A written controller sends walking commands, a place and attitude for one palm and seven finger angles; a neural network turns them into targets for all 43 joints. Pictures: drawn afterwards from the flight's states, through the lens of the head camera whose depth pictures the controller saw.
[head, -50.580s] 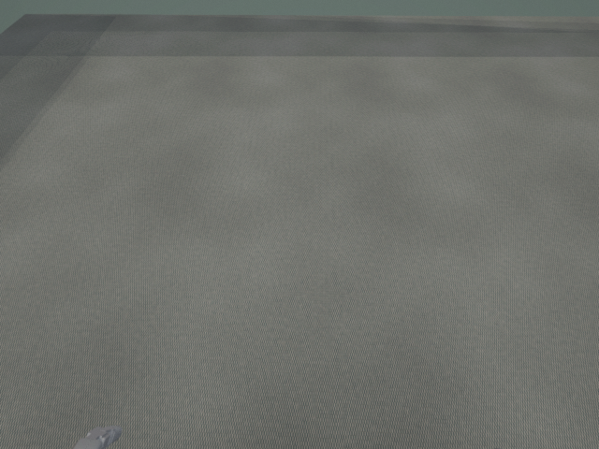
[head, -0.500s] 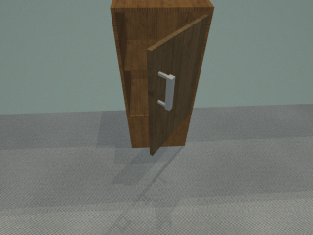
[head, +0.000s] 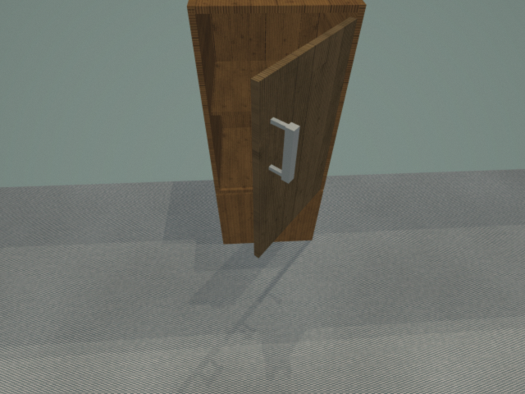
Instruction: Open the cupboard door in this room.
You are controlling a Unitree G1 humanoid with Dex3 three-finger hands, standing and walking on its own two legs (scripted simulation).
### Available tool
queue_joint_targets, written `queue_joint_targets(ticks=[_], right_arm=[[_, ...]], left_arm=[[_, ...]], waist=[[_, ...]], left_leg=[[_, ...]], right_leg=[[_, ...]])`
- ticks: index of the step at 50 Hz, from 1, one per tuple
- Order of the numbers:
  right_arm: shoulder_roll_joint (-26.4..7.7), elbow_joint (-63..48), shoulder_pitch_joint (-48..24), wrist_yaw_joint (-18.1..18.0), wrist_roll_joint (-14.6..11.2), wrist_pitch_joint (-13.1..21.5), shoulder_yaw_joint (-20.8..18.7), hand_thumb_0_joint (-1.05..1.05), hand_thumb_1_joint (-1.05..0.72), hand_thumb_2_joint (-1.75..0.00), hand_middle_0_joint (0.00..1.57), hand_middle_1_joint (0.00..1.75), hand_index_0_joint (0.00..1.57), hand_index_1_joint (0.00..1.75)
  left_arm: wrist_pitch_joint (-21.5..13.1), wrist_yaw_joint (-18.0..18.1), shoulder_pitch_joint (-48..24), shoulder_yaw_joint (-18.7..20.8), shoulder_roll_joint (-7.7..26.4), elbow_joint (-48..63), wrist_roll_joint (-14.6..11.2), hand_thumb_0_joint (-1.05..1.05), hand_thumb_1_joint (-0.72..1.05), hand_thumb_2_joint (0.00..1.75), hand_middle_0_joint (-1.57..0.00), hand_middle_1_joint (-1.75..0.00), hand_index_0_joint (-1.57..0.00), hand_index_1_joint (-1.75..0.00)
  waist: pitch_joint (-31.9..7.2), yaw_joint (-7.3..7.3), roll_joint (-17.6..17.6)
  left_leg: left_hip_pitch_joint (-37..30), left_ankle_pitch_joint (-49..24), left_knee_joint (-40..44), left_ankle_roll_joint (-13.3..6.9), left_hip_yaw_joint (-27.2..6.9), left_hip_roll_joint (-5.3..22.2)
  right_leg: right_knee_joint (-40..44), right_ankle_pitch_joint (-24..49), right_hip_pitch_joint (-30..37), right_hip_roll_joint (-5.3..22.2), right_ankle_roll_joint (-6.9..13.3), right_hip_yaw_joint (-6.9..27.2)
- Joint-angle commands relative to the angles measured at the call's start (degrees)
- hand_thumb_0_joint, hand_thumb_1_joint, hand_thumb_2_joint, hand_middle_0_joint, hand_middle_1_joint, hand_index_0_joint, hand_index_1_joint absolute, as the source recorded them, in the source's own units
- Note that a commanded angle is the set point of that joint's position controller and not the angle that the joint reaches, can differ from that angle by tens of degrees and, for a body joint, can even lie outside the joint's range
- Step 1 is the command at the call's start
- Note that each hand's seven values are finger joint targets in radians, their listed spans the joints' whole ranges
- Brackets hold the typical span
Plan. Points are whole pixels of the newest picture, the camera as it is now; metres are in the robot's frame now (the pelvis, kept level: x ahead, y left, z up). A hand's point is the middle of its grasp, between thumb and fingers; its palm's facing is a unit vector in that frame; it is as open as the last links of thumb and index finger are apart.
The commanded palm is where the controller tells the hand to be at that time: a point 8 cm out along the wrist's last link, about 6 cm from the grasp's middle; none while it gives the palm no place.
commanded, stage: look to check the result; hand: left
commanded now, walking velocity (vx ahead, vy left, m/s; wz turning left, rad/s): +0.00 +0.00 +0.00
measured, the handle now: (282, 151) +0.58 -0.01 +0.03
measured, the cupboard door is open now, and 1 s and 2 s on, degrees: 49 49 49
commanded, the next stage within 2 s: walk to a spot facing it in 0.14 s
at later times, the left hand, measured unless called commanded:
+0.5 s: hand out of the picture +0.00 +0.17 -0.18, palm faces -0.02 -0.98 -0.18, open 7.4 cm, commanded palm none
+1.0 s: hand out of the picture +0.11 +0.15 -0.17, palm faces -0.25 -0.93 -0.25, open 7.4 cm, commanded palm none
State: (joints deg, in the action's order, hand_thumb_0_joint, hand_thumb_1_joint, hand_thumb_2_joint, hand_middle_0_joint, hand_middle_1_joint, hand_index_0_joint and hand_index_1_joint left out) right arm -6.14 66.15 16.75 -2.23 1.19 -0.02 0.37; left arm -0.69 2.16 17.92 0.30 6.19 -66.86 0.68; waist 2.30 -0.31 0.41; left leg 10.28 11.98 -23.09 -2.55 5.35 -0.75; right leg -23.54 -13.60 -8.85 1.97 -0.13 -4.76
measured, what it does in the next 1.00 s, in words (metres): lifts its left foot, turning right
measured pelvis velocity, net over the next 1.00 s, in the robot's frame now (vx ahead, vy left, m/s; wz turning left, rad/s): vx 0.01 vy -0.03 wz -0.36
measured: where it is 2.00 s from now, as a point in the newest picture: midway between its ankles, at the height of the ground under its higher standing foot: outside the picture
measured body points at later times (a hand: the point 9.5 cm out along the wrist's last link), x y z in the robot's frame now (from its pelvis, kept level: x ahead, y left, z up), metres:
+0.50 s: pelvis +0.00 +0.00 -0.01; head +0.04 -0.01 +0.44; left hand +0.01 +0.22 -0.17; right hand -0.01 -0.22 -0.17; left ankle +0.01 +0.09 -0.74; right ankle -0.01 -0.12 -0.74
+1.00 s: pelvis +0.01 -0.03 +0.00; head +0.06 -0.05 +0.44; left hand +0.12 +0.20 -0.15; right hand +0.08 -0.31 -0.14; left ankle +0.05 +0.13 -0.69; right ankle -0.01 -0.11 -0.74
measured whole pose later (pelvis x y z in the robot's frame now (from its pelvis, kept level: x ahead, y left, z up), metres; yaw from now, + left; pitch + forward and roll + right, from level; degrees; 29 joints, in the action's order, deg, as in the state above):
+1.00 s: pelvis +0.01 -0.03 +0.00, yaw -20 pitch +2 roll +2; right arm -12.2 51.2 1.4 -2.2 0.5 -2.6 -3.5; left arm 1.5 0.4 13.6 4.6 11.1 -54.5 1.7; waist 5.8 3.0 -0.9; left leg 24.9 25.2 -51.3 3.2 -1.6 1.1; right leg -27.4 -13.2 -15.2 -4.7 3.4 7.9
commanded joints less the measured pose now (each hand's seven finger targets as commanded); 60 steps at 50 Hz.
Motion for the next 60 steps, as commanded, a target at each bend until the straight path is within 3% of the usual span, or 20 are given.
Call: queue_joint_targets(ticks=[1, 16, 20, 25, 27, 29, 30, 31, 32, 33, 35, 38, 49, 52, 53, 54, 55, 56, 57, 60], right_arm=[[-5.0, -0.7, 5.2, -0.1, -0.1, 0.6, -0.7, 0.0, -0.9, -0.9, 0.2, 0.3, 0.2, 0.3], [-6.0, -0.7, 4.5, -0.6, -0.1, 0.3, -1.3, 0.0, -0.9, -0.9, 0.2, 0.3, 0.2, 0.3], [-8.6, -3.0, 3.7, -1.1, 0.1, -0.5, -3.0, 0.0, -0.9, -0.9, 0.2, 0.3, 0.2, 0.3], [-12.0, -6.7, 2.5, -1.3, 0.6, -0.5, -4.8, 0.0, -0.9, -0.9, 0.2, 0.3, 0.2, 0.3], [-12.5, -8.2, 0.6, -1.1, 0.8, -0.4, -5.0, 0.0, -0.9, -0.9, 0.2, 0.3, 0.2, 0.3], [-12.9, -9.4, -1.4, -0.9, 0.7, -0.4, -5.2, 0.0, -0.9, -0.9, 0.2, 0.3, 0.2, 0.3], [-12.9, -10.1, -2.5, -0.8, 0.3, -0.6, -5.3, 0.0, -0.9, -0.9, 0.2, 0.3, 0.2, 0.3], [-10.5, -11.3, -2.5, -0.5, -0.4, -0.9, -5.2, 0.0, -0.9, -0.9, 0.2, 0.3, 0.2, 0.3], [-8.6, -13.1, -5.4, 0.1, -0.5, -1.2, -4.8, 0.0, -0.9, -0.9, 0.2, 0.3, 0.2, 0.3], [-9.5, -13.8, -8.8, 0.0, -0.2, -1.8, -4.9, 0.0, -0.9, -0.9, 0.2, 0.3, 0.2, 0.3], [-9.7, -14.0, -9.7, 0.1, -0.3, -1.6, -5.1, 0.0, -0.9, -0.9, 0.2, 0.3, 0.2, 0.3], [-8.9, -14.5, -9.6, 0.2, -0.4, -1.8, -4.8, 0.0, -0.9, -0.9, 0.2, 0.3, 0.2, 0.3], [-10.1, -19.4, -14.1, -0.2, -1.0, -1.0, -4.7, 0.0, -0.9, -0.9, 0.2, 0.3, 0.2, 0.3], [-10.4, -18.7, -8.6, -0.5, -1.3, -0.3, -4.6, 0.0, -0.9, -0.9, 0.2, 0.3, 0.2, 0.3], [-11.4, -17.8, -5.1, -0.7, -1.3, 0.2, -4.6, 0.0, -0.9, -0.9, 0.2, 0.3, 0.2, 0.3], [-15.6, -17.6, -3.4, -1.0, -0.6, 0.8, -5.2, 0.0, -0.9, -0.9, 0.2, 0.3, 0.2, 0.3], [-20.4, -18.6, -2.5, -1.1, 0.2, 0.7, -5.9, 0.0, -0.9, -0.9, 0.2, 0.3, 0.2, 0.3], [-20.8, -20.3, -3.4, -1.1, 0.4, 0.1, -5.7, 0.0, -0.9, -0.9, 0.2, 0.3, 0.2, 0.3], [-18.6, -19.9, -3.7, -1.1, 1.2, 0.3, -5.1, 0.0, -0.9, -0.9, 0.2, 0.3, 0.2, 0.3], [-15.5, -21.6, -7.7, -0.9, 0.8, 0.2, -3.9, 0.0, -0.9, -0.9, 0.2, 0.3, 0.2, 0.3]], left_arm=[[-0.3, 0.2, 5.2, 1.0, 4.8, 0.8, 0.0, 0.0, 0.9, 0.9, -0.2, -0.3, -0.2, -0.3], [0.4, 0.1, 3.5, 2.0, 5.6, 1.7, 0.1, 0.0, 0.9, 0.9, -0.2, -0.3, -0.2, -0.3], [1.7, -0.7, 1.1, 3.7, 6.5, 4.6, 0.5, 0.0, 0.9, 0.9, -0.2, -0.3, -0.2, -0.3], [3.0, -1.8, -1.6, 4.8, 5.9, 9.1, 1.1, 0.0, 0.9, 0.9, -0.2, -0.3, -0.2, -0.3], [2.7, -2.1, -1.7, 4.9, 5.3, 9.9, 1.0, 0.0, 0.9, 0.9, -0.2, -0.3, -0.2, -0.3], [2.3, -2.2, 0.6, 5.1, 5.4, 9.7, 1.0, 0.0, 0.9, 0.9, -0.2, -0.3, -0.2, -0.3], [2.0, -2.1, 2.6, 5.3, 6.8, 9.3, 1.0, 0.0, 0.9, 0.9, -0.2, -0.3, -0.2, -0.3], [1.4, -1.5, 3.2, 6.1, 11.2, 9.6, 1.5, 0.0, 0.9, 0.9, -0.2, -0.3, -0.2, -0.3], [1.4, -1.2, 4.7, 6.8, 15.7, 9.5, 1.1, 0.0, 0.9, 0.9, -0.2, -0.3, -0.2, -0.3], [1.3, -0.6, 5.8, 7.0, 15.0, 9.4, 0.8, 0.0, 0.9, 0.9, -0.2, -0.3, -0.2, -0.3], [1.2, -0.1, 1.5, 6.7, 13.7, 10.7, 0.7, 0.0, 0.9, 0.9, -0.2, -0.3, -0.2, -0.3], [0.9, -0.1, 0.0, 6.8, 14.1, 12.3, 0.6, 0.0, 0.9, 0.9, -0.2, -0.3, -0.2, -0.3], [1.7, -1.1, -1.0, 7.7, 17.0, 16.0, 1.1, 0.0, 0.9, 0.9, -0.2, -0.3, -0.2, -0.3], [2.0, -1.2, -4.7, 7.5, 17.0, 17.4, 0.8, 0.0, 0.9, 0.9, -0.2, -0.3, -0.2, -0.3], [2.1, -1.3, -6.2, 7.3, 16.2, 18.0, 0.5, 0.0, 0.9, 0.9, -0.2, -0.3, -0.2, -0.3], [2.3, -1.5, -5.4, 6.6, 13.1, 19.0, 0.0, 0.0, 0.9, 0.9, -0.2, -0.3, -0.2, -0.3], [2.1, -2.3, -4.9, 6.0, 11.2, 20.2, 0.0, 0.0, 0.9, 0.9, -0.2, -0.3, -0.2, -0.3], [1.9, -2.6, -5.9, 6.1, 12.9, 21.5, 0.6, 0.0, 0.9, 0.9, -0.2, -0.3, -0.2, -0.3], [2.0, -3.0, -7.1, 6.5, 12.8, 20.2, 1.4, 0.0, 0.9, 0.9, -0.2, -0.3, -0.2, -0.3], [2.8, -4.0, -6.1, 6.3, 12.1, 19.2, 0.5, 0.0, 0.9, 0.9, -0.2, -0.3, -0.2, -0.3]], waist=[[2.9, 0.08, -0.5], [2.7, 0.03, 0.7], [2.0, -0.48, 2.3], [1.0, -0.53, 8.8], [0.1, 0.27, 6.2], [-0.9, 1.94, 3.8], [-1.1, 2.99, 0.6], [-2.3, 2.98, -11.6], [-1.3, 4.45, -17.5], [-1.4, 5.63, -16.0], [-0.9, 3.18, -9.0], [-5.1, 2.41, -4.4], [-4.7, 3.06, -8.4], [-6.2, 0.05, -8.2], [-7.5, -1.82, -6.7], [-7.9, -2.03, 4.2], [-6.7, -1.6, 17.7], [-3.4, -1.36, 9.9], [-3.0, -0.86, 7.6], [-3.0, 1.6, 11.8]], left_leg=[[0.5, -3.2, 5.4, 0.1, -7.1, 6.8], [-1.8, -6.7, 3.3, 0.0, -5.7, 7.9], [-1.5, -4.2, 3.0, -1.3, -6.7, 11.7], [0.2, -1.2, 7.4, -6.9, -11.7, 21.2], [0.6, -6.5, 5.1, -7.3, -9.4, 22.0], [1.5, -12.2, -1.1, -4.7, -3.7, 19.7], [3.8, -9.5, -6.7, -2.0, -0.7, 16.8], [11.0, 2.3, -16.2, 2.0, 4.4, 9.9], [18.5, 22.0, -28.1, 4.5, 5.2, 3.3], [21.3, 22.6, -36.8, 4.1, -2.1, 3.6], [25.0, 16.5, -42.2, 4.7, -6.1, 4.7], [22.4, 12.9, -39.7, 5.7, -5.9, 4.2], [16.8, 13.8, -25.2, 5.5, -6.6, 1.2], [6.3, 7.7, -10.8, 4.9, -6.5, 0.4], [-2.6, 1.9, -2.9, 4.6, -6.5, 1.7], [-11.2, 0.5, 4.5, 1.3, -17.1, 12.3], [-12.6, -9.1, 7.6, -5.8, -30.6, 27.1], [-4.2, -10.0, 6.1, -10.0, -30.8, 30.9], [-2.3, -15.1, 5.8, -9.4, -28.1, 26.6], [-1.7, -21.0, 2.7, -5.5, -10.9, 18.4]], right_leg=[[4.4, 3.4, -2.6, 4.5, 1.7, 4.5], [2.7, 5.7, -4.4, 4.2, 1.9, 5.5], [-3.2, 4.1, -8.7, 2.3, 1.9, 5.5], [-21.0, -11.3, -14.4, -0.4, 1.0, 3.5], [-21.1, -13.0, -13.2, 0.1, 1.1, 3.7], [-13.0, -5.8, -8.1, -0.3, 0.9, 2.4], [-5.3, 3.5, -4.3, 0.5, 1.6, 4.7], [1.6, 13.2, 0.8, 8.9, 4.7, 17.7], [5.7, 19.8, 1.7, 18.3, 11.2, 28.8], [5.9, 23.0, 2.1, 17.0, 12.7, 31.3], [2.7, 26.2, 4.4, 13.9, 13.1, 27.5], [1.2, 28.4, 6.7, 10.9, 11.8, 23.9], [0.4, 27.8, 3.7, 8.6, 12.2, 29.9], [-3.1, 27.0, -1.6, 6.2, 9.1, 29.2], [-5.5, 21.5, -7.4, 4.1, 6.4, 27.7], [-11.6, 6.1, -17.9, -2.5, 3.1, 22.2], [-25.4, -21.7, -25.9, -7.4, -0.7, 10.9], [-34.4, -22.1, -25.0, -3.6, -1.8, 9.7], [-41.0, -20.1, -25.3, -4.0, -2.3, 9.3], [-44.4, -13.1, -24.2, -1.2, -3.4, 6.6]])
